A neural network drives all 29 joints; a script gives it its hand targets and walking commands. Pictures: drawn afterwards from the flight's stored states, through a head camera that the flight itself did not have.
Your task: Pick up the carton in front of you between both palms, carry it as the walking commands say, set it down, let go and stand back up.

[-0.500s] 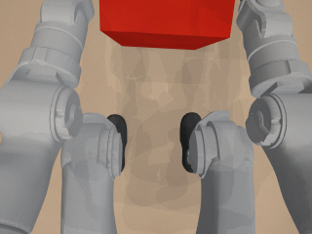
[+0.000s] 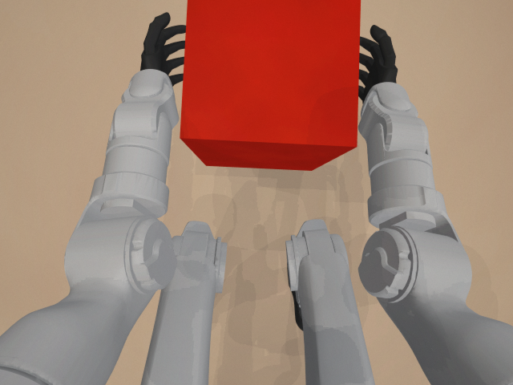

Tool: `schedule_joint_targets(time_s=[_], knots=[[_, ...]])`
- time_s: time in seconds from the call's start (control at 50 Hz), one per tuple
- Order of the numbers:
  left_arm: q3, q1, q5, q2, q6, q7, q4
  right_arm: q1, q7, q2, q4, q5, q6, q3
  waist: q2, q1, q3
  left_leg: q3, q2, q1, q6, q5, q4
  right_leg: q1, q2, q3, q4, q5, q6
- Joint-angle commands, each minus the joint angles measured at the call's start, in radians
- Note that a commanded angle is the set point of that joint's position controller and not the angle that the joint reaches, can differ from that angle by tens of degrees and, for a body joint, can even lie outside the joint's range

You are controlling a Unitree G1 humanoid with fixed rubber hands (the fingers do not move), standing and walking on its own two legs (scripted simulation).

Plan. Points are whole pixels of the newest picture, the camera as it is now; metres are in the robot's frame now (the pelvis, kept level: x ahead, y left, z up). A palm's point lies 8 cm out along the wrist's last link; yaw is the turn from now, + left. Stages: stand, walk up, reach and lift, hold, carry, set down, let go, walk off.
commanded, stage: reach and lift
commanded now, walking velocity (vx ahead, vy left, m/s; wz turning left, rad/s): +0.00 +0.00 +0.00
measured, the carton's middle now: (265, 96) +0.52 -0.02 -0.14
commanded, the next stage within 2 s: none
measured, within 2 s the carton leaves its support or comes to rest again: neither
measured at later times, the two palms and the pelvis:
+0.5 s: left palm (104, 41) +0.49 +0.13 +0.07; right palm (439, 56) +0.48 -0.17 +0.07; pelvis +0.02 +0.00 +0.12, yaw +0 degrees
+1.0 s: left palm out of the picture +0.44 +0.14 +0.23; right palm out of the picture +0.43 -0.16 +0.23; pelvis +0.08 +0.00 +0.26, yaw +0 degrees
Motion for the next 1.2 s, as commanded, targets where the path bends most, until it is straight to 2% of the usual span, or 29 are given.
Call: schedule_joint_targets(time_s=[0.0, 0.08, 0.14, 0.24, 0.34, 0.46, 0.66, 0.9, 1.04, 1.18], knots=[[-0.36, -0.621, -0.075, -1.012, -0.001, -0.262, 0.036, -0.646, 0.274, 0.985, 0.02, 0.079, 0.003, 0.387, 0.002, -0.023, -0.893, 0.177, -0.069, 0.471, 0.056, 0.059, -0.254, 0.523, 0.071, -0.177, -0.253, 0.079, -0.053], [-0.339, -0.615, -0.053, -1.019, 0.01, -0.269, 0.033, -0.643, 0.284, 1.008, 0.021, 0.061, 0.016, 0.377, -0.005, -0.016, -0.949, 0.176, -0.069, 0.538, 0.057, 0.042, -0.32, 0.591, 0.072, -0.176, -0.317, 0.059, -0.051], [-0.36, -0.599, -0.058, -1.048, 0.023, -0.276, 0.011, -0.627, 0.291, 1.045, 0.007, 0.068, 0.029, 0.4, -0.011, -0.01, -1.016, 0.178, -0.069, 0.606, 0.054, 0.057, -0.363, 0.657, 0.073, -0.178, -0.36, 0.072, -0.045], [-0.449, -0.554, -0.102, -1.117, 0.041, -0.291, -0.059, -0.575, 0.301, 1.106, -0.058, 0.107, 0.045, 0.482, -0.013, -0.012, -1.134, 0.179, -0.07, 0.73, 0.042, 0.143, -0.414, 0.782, 0.075, -0.18, -0.412, 0.161, -0.038], [-0.54, -0.462, -0.139, -1.168, 0.05, -0.297, -0.117, -0.481, 0.303, 1.144, -0.113, 0.142, 0.052, 0.561, -0.006, -0.016, -1.147, 0.167, -0.068, 0.832, 0.032, 0.211, -0.477, 0.876, 0.077, -0.17, -0.471, 0.231, -0.036], [-0.589, -0.328, -0.148, -1.196, 0.041, -0.291, -0.132, -0.354, 0.295, 1.174, -0.123, 0.155, 0.041, 0.61, -0.004, -0.007, -1.053, 0.146, -0.067, 0.921, 0.03, 0.238, -0.572, 0.971, 0.08, -0.147, -0.562, 0.258, -0.035], [-0.596, -0.115, -0.121, -1.211, 0.01, -0.283, -0.126, -0.143, 0.284, 1.197, -0.11, 0.123, 0.011, 0.615, -0.011, 0.001, -0.868, 0.095, -0.058, 1.103, 0.04, 0.253, -0.769, 1.156, 0.075, -0.098, -0.754, 0.27, -0.042], [-0.657, 0.133, -0.103, -1.218, -0.013, -0.283, -0.181, 0.104, 0.277, 1.211, -0.162, 0.106, -0.012, 0.677, -0.018, 0.007, -0.706, 0.038, -0.033, 1.391, 0.052, 0.351, -1.021, 1.459, 0.054, -0.039, -1.007, 0.368, -0.055], [-0.698, 0.277, -0.1, -1.209, 0.001, -0.289, -0.228, 0.246, 0.277, 1.21, -0.204, 0.108, 0.0, 0.724, -0.02, 0.013, -0.587, 0.016, -0.016, 1.583, 0.058, 0.443, -1.179, 1.652, 0.039, -0.012, -1.164, 0.462, -0.057], [-0.747, 0.403, -0.115, -1.202, 0.057, -0.301, -0.292, 0.371, 0.283, 1.204, -0.268, 0.118, 0.053, 0.768, -0.024, 0.018, -0.464, 0.002, 0.001, 1.783, 0.058, 0.543, -1.339, 1.842, 0.025, 0.003, -1.323, 0.555, -0.054]])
